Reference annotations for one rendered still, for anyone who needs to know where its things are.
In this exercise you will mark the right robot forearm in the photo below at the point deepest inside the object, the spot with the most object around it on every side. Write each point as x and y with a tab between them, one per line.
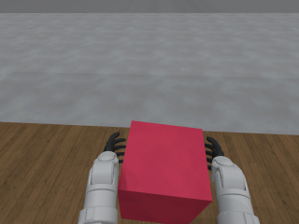
232	193

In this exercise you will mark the carton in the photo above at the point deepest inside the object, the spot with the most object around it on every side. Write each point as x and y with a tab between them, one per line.
164	176

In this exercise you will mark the left robot hand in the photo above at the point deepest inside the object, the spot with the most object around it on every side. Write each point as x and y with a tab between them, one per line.
111	145

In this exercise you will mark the left robot forearm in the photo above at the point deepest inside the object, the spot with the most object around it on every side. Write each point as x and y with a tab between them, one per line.
101	191

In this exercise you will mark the right robot hand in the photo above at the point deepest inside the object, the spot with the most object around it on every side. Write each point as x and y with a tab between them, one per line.
216	150

